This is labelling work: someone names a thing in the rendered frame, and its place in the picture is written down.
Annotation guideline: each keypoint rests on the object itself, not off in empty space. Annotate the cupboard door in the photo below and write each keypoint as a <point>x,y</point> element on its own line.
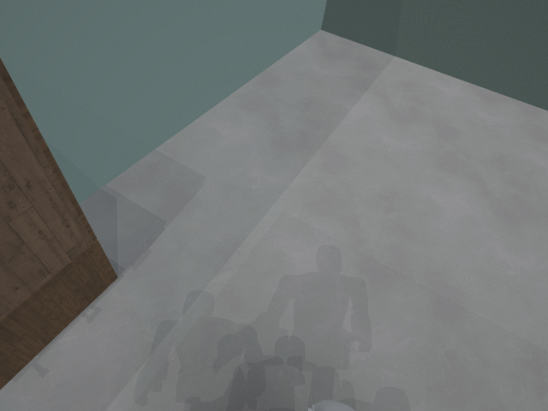
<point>40,230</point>

